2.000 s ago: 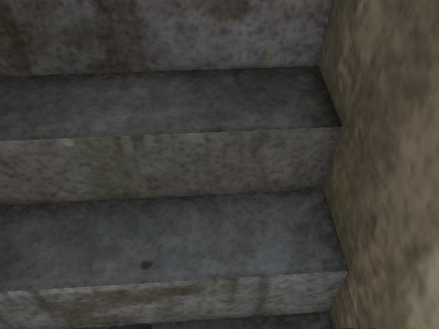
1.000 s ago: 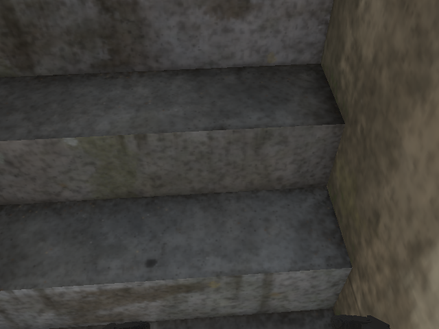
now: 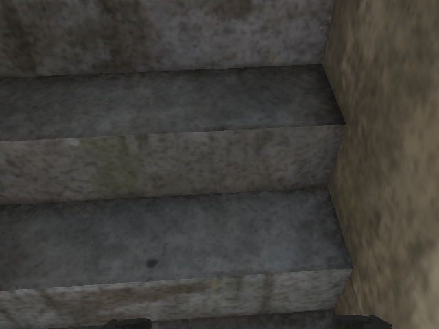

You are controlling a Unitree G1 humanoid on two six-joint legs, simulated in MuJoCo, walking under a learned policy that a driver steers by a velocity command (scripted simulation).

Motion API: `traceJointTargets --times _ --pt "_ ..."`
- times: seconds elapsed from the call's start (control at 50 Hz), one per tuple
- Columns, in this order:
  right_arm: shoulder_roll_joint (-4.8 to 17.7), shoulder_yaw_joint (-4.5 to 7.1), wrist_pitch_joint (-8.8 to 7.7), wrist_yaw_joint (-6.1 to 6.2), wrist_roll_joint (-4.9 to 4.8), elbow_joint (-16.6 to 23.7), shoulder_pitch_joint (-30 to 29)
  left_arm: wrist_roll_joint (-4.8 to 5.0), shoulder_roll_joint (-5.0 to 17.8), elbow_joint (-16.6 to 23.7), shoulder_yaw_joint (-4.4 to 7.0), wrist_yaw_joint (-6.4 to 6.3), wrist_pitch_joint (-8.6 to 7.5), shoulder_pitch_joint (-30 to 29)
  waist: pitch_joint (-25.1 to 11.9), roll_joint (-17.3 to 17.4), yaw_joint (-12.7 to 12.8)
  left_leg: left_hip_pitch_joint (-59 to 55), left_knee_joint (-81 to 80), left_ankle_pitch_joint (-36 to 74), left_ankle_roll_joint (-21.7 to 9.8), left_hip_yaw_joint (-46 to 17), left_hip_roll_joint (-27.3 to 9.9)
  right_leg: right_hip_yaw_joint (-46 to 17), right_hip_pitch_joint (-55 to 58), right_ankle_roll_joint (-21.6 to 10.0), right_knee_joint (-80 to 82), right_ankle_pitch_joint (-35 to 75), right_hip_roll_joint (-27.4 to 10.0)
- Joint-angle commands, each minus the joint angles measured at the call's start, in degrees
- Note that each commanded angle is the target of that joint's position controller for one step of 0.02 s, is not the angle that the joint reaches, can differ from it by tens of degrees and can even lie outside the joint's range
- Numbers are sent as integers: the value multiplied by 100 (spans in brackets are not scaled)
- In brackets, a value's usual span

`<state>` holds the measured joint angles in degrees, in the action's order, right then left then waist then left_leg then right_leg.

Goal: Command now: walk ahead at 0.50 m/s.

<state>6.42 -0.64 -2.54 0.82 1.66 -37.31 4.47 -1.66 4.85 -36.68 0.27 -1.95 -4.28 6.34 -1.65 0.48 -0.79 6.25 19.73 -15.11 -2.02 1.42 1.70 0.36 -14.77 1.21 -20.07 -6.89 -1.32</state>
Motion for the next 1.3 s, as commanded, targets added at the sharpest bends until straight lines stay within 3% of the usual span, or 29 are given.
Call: traceJointTargets --times 0.02,1.3 --pt "308 75 -104 9 -2 526 -484 1 283 523 65 -8 -106 -417 -554 -38 -2 268 -313 1454 47 -451 -751 -414 676 -141 78 847 -501" --pt "344 91 -99 10 -3 464 -460 -1 315 513 73 -6 -105 -391 -542 -39 -6 242 -353 1430 69 -420 -770 -401 701 -142 127 859 -513"
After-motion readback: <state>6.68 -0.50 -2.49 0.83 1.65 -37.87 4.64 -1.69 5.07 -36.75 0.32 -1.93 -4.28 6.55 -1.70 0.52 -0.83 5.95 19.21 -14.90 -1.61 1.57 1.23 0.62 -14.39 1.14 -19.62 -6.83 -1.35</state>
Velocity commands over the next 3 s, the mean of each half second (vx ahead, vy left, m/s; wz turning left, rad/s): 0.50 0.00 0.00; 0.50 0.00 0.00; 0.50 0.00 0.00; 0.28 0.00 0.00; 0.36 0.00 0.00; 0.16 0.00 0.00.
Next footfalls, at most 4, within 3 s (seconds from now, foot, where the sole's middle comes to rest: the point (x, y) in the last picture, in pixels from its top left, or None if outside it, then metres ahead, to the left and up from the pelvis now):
none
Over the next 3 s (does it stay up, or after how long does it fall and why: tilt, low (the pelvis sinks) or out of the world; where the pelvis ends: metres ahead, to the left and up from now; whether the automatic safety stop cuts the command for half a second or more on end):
stays up -0.01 0.01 0.00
